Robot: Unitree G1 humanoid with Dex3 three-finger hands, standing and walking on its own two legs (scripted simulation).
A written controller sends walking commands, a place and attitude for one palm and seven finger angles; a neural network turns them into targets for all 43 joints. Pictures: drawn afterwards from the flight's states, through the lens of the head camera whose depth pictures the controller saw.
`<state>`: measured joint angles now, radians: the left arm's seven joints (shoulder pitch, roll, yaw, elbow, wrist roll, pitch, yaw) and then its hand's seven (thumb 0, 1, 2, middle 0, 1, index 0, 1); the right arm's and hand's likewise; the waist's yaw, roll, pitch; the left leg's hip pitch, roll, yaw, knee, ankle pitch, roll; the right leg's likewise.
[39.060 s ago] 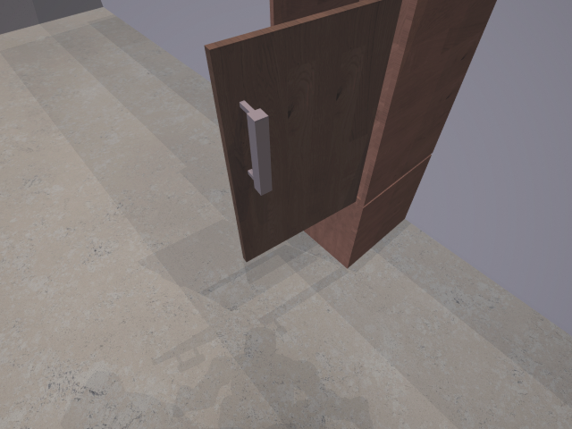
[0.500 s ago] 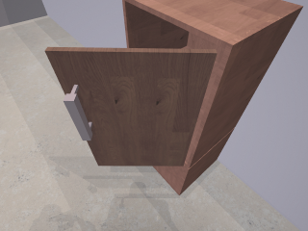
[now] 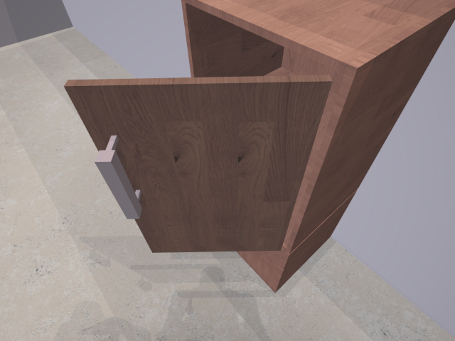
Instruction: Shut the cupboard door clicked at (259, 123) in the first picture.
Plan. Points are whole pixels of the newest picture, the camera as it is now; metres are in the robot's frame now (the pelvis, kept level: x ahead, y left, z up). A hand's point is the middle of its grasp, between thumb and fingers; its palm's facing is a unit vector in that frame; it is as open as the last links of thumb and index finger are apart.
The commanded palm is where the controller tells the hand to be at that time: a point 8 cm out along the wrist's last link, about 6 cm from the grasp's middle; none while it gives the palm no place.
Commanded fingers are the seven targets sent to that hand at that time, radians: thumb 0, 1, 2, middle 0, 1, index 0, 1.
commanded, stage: come to a stop and stand still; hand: left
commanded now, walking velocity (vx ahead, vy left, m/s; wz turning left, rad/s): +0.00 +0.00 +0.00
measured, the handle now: (124, 179) +0.39 +0.23 +0.06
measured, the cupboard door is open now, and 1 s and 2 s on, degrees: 50 50 50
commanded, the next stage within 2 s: look again from close up in 0.20 s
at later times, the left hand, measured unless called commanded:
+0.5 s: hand out of the picture +0.01 +0.17 -0.17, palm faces +0.02 -0.98 -0.20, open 7.3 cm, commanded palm none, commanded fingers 0.00 0.90 0.90 -0.20 -0.30 -0.20 -0.30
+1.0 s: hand out of the picture +0.11 +0.18 -0.09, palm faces +0.21 -0.95 -0.23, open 7.2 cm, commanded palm +0.10 +0.21 -0.06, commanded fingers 0.00 0.90 0.90 -0.31 -0.42 -0.31 -0.42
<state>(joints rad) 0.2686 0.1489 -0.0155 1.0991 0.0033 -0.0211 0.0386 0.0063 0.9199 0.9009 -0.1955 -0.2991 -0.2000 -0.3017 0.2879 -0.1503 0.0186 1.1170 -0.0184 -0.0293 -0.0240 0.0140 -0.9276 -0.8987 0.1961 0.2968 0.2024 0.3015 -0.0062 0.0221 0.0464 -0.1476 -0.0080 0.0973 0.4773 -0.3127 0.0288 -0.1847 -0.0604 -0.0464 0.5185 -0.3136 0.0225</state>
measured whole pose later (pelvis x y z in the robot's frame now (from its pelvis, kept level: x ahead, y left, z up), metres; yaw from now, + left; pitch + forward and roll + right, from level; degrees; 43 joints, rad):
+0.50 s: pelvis +0.01 -0.01 +0.00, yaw +0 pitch -1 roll +1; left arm 0.26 0.16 -0.02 1.11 0.00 -0.02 0.03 0.00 0.91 0.90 -0.20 -0.30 -0.20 -0.30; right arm 0.24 -0.16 0.02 1.14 -0.02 -0.03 -0.03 0.00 -0.92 -0.90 0.20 0.30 0.20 0.30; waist 0.00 0.00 0.06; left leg -0.11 0.00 0.09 0.41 -0.28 0.02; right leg -0.14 -0.05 -0.06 0.46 -0.29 0.01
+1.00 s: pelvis -0.01 -0.01 +0.00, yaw +1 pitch +0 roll +1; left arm 0.48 0.20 0.02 0.34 -0.11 -0.03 0.10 0.03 0.94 0.90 -0.21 -0.31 -0.21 -0.31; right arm 0.36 -0.19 0.01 0.95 0.02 -0.24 -0.07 0.02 -0.93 -0.90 0.20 0.30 0.21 0.30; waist -0.01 -0.01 0.02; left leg -0.21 0.00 0.08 0.51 -0.31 0.01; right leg -0.25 -0.06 -0.06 0.59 -0.33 0.00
